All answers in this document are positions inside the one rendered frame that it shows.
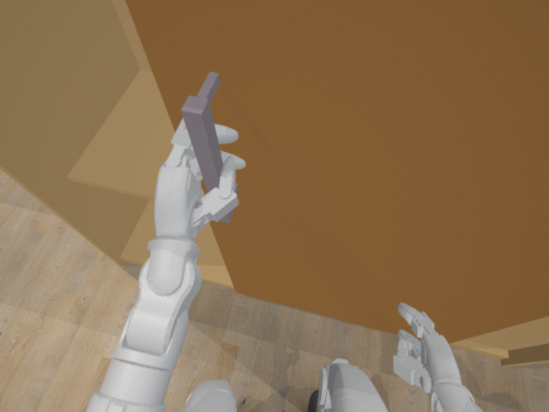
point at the robot left forearm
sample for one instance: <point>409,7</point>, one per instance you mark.
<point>154,332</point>

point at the robot left hand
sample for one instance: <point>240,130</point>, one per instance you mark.
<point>178,187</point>

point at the robot right thigh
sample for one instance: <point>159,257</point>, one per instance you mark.
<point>345,388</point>

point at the robot right hand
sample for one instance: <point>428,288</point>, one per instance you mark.
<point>432,360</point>

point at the handle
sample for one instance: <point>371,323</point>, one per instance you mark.
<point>199,122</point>

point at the wardrobe door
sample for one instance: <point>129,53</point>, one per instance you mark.
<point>525,335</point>
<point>397,151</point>

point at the robot left thigh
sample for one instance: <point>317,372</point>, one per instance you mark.
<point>211,396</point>

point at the robot right forearm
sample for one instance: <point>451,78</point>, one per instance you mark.
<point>452,397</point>

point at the robot thigh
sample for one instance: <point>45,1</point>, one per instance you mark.
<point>211,396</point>
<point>345,388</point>

